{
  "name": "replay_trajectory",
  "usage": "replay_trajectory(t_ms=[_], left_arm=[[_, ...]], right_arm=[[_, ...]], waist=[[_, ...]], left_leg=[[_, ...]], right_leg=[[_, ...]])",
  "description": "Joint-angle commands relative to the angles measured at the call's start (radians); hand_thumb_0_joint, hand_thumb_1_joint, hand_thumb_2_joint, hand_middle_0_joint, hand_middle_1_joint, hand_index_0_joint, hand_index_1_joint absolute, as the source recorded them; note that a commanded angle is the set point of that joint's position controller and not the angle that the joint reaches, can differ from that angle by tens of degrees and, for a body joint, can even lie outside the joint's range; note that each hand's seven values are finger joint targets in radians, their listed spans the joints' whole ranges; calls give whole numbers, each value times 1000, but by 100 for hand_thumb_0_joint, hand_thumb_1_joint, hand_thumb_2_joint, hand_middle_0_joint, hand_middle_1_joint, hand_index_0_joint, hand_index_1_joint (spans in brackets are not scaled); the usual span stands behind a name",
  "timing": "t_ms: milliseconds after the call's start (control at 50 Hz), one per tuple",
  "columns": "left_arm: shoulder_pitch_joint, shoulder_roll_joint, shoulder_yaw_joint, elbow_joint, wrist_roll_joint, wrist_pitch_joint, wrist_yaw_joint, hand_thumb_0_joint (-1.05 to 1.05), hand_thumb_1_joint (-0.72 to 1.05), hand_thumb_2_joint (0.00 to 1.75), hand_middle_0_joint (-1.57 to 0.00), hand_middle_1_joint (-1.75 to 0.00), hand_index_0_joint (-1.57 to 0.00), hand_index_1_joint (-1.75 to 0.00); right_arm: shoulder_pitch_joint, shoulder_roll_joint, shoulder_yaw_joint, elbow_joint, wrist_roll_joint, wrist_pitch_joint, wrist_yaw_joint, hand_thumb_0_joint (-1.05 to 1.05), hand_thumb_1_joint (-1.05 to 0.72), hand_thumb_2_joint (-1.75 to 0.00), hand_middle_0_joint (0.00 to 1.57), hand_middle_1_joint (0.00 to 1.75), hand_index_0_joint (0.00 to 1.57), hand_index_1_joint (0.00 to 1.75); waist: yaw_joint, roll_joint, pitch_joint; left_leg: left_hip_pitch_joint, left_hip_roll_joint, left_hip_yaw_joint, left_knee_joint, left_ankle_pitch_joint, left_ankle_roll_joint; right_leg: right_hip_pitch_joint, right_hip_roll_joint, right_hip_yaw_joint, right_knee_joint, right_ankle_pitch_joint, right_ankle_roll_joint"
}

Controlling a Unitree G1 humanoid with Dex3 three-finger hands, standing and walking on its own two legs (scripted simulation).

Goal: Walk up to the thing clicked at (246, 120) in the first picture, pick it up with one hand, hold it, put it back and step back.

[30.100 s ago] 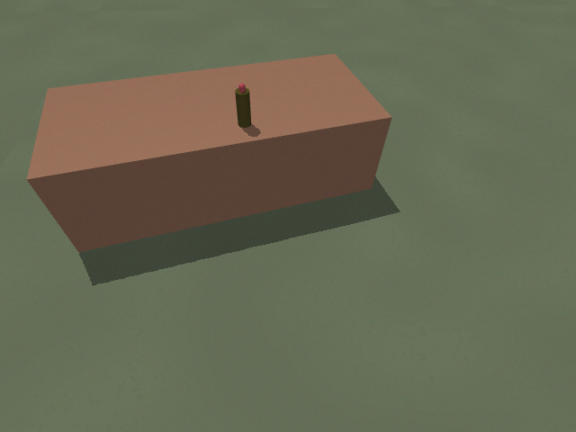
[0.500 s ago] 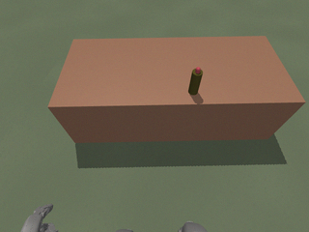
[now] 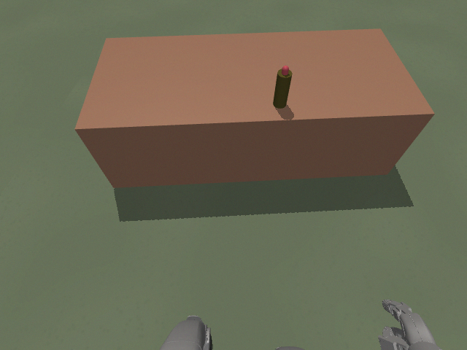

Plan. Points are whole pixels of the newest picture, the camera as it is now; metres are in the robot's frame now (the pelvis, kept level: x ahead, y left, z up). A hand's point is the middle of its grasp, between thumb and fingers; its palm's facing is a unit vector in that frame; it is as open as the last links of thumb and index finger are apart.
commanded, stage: step back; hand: right
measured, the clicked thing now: (282, 86) +1.00 -0.16 -0.24
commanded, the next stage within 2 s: stand in 1.22 s
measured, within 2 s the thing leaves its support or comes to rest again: neither
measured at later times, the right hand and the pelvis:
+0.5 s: hand out of the picture -0.01 -0.26 -0.12, palm faces -0.08 +0.91 -0.41, open 7.4 cm; pelvis -0.11 +0.00 +0.02, yaw +3 degrees
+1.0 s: hand out of the picture +0.01 -0.26 -0.13, palm faces -0.05 +0.94 -0.34, open 7.4 cm; pelvis -0.09 -0.01 +0.01, yaw +2 degrees
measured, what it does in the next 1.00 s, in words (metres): steps on the spot: left foot, then right foot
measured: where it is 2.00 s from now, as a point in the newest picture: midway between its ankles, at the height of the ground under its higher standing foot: outside the picture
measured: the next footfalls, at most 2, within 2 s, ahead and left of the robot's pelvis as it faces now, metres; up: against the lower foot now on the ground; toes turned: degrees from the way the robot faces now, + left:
left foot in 0.26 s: -0.05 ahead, +0.12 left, +0.00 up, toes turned +4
right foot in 0.54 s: -0.07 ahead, -0.15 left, +0.00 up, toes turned +2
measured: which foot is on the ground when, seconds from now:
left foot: up 0.00-0.24, down 0.26-1.00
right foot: down 0.00-0.28, up 0.30-0.52, down 0.54-1.00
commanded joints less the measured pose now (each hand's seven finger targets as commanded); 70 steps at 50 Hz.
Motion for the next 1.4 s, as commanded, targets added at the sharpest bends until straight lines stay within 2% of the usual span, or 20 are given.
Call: replay_trajectory(t_ms=[0,60,180,220,260,300,360,440,500,520,560,600,700,780,860,920,1040,1140,1260,1380], left_arm=[[-91,357,93,-139,12,-34,21,0,90,90,-20,-30,-20,-30],[-115,252,78,-146,12,-29,26,0,90,90,-20,-30,-20,-30],[-27,251,82,-146,25,-21,24,0,90,90,-20,-30,-20,-30],[-36,253,75,-139,4,-6,12,0,90,90,-20,-30,-20,-30],[68,134,34,-127,-13,0,4,0,90,90,-20,-30,-20,-30],[-101,247,58,-121,-5,-4,15,0,90,90,-20,-30,-20,-30],[-23,220,53,-73,-22,-14,-11,0,90,90,-20,-30,-20,-30],[-72,199,46,-59,-11,-35,-22,0,90,90,-20,-30,-20,-30],[16,185,45,10,-6,-63,-9,0,90,90,-20,-30,-20,-30],[39,209,53,26,2,-74,-2,0,90,90,-20,-30,-20,-30],[84,310,79,39,12,-92,11,0,90,90,-20,-30,-20,-30],[-74,342,79,-9,11,-93,5,0,90,90,-20,-30,-20,-30],[-92,225,31,7,-4,-87,-6,0,90,90,-20,-30,-20,-30],[-53,207,22,45,-21,-78,-8,0,90,90,-20,-30,-20,-30],[17,220,24,85,-17,-105,0,0,90,90,-20,-30,-20,-30],[-6,292,38,86,-16,-108,7,0,90,90,-20,-30,-20,-30],[-68,228,20,69,-24,-100,18,0,90,90,-20,-30,-20,-30],[-85,202,11,69,-25,-93,20,0,90,90,-20,-30,-20,-30],[-73,238,-2,109,-33,-93,24,0,90,90,-20,-30,-20,-30],[-122,213,-12,118,-34,-82,27,0,90,90,-20,-30,-20,-30]], right_arm=[[50,-212,-67,-50,8,-15,-24,0,-90,-90,20,30,20,30],[80,-162,-48,-19,10,-21,-21,0,-90,-90,20,30,20,30],[127,-141,-39,-4,-15,-66,-22,0,-90,-90,20,30,20,30],[212,-132,-48,48,-23,-83,-24,0,-90,-90,20,30,20,30],[137,-247,-77,42,-50,-92,-29,0,-90,-90,20,30,20,30],[58,-321,-84,14,-36,-97,-25,0,-90,-90,20,30,20,30],[0,-198,-46,18,-38,-113,-25,0,-90,-90,20,30,20,30],[83,-213,-62,47,-36,-102,-8,0,-90,-90,20,30,20,30],[64,-205,-58,41,-30,-79,2,0,-90,-90,20,30,20,30],[68,-176,-49,38,-23,-74,3,0,-90,-90,20,30,20,30],[46,-100,-29,6,-19,-77,5,0,-90,-90,20,30,20,30],[93,-176,-57,45,-19,-82,6,0,-90,-90,20,30,20,30],[150,-134,-56,105,-22,-105,16,0,-90,-90,20,30,20,30],[68,-245,-72,98,-24,-105,14,0,-90,-90,20,30,20,30],[8,-164,-46,91,-19,-103,15,0,-90,-90,20,30,20,30],[38,-141,-44,108,-17,-102,14,0,-90,-90,20,30,20,30],[81,-166,-54,151,-7,-109,10,0,-90,-90,20,30,20,30],[47,-192,-64,154,-5,-97,-1,0,-90,-90,20,30,20,30],[10,-160,-37,160,14,-90,-9,0,-90,-90,20,30,20,30],[-16,-146,-20,181,14,-88,-5,0,-90,-90,20,30,20,30]], waist=[[0,-287,-135],[-19,-201,-131],[25,-297,-250],[-6,-241,-276],[52,119,-249],[-27,98,-138],[40,79,-122],[-34,120,-132],[8,97,-158],[15,41,-186],[49,-209,-186],[-16,-188,-92],[-50,-157,-152],[-6,18,-123],[28,-13,-154],[-4,-82,-163],[-19,-74,-252],[-12,20,-244],[-23,-52,-265],[-27,-83,-286]], left_leg=[[93,-93,-138,416,-274,-1],[39,-171,-103,441,-171,-9],[45,-73,18,-122,-185,-26],[256,-86,30,-479,53,-3],[481,203,-425,-459,121,84],[76,368,-544,-511,-102,259],[199,154,-185,-403,175,139],[251,128,-186,-410,-53,122],[171,101,-116,-311,-151,108],[120,70,-83,-234,-119,83],[-137,-76,17,28,-201,4],[82,9,-61,76,-228,0],[351,-31,-5,-304,77,15],[186,235,-335,-496,-325,167],[172,68,-84,-296,112,54],[135,-13,25,-174,81,3],[366,87,-61,-225,466,84],[368,149,-117,-257,447,124],[328,53,-12,-225,543,20],[419,74,-14,-314,552,20]], right_leg=[[-257,-446,470,-355,275,-275],[-145,-257,175,-244,386,-177],[211,-274,196,-147,291,-175],[142,-244,146,9,355,-127],[-304,-56,27,236,-127,-17],[-144,-113,126,321,-186,-2],[-139,-69,107,255,-40,-11],[-73,-57,-1,-11,-85,-1],[112,-27,-39,-289,36,-23],[212,-48,16,-310,95,-32],[294,-311,448,-417,-128,-143],[-60,-416,489,-423,-270,-236],[-113,-204,136,-247,103,-80],[-45,-74,-12,-29,-98,-27],[114,-127,96,-259,216,-52],[142,-258,253,-276,226,-124],[62,-128,27,-100,461,-38],[16,-89,3,-52,279,-38],[187,-200,105,-160,811,-49],[193,-171,71,-255,654,-19]])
